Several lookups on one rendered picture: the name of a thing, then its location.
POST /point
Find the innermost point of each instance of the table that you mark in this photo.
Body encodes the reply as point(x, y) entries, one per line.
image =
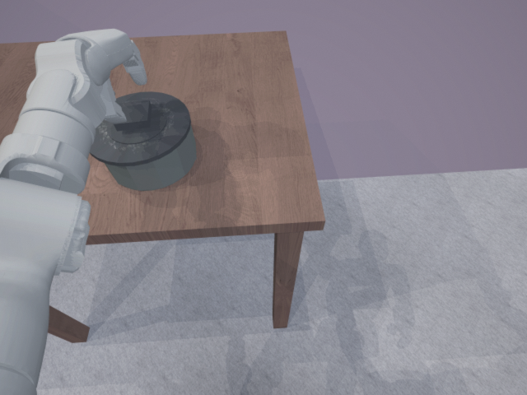
point(254, 173)

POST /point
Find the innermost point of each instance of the left robot upper arm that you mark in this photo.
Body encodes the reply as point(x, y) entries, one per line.
point(43, 231)

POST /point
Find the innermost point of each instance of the knob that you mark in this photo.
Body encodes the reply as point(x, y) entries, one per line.
point(137, 113)

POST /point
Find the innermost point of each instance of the robot left hand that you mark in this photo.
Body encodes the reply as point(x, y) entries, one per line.
point(120, 49)

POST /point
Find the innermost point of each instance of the left robot forearm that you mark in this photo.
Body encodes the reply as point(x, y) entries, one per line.
point(57, 125)

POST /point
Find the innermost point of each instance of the pot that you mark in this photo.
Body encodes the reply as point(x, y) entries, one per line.
point(159, 173)

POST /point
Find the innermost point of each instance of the lid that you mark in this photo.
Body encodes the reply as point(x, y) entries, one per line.
point(170, 125)

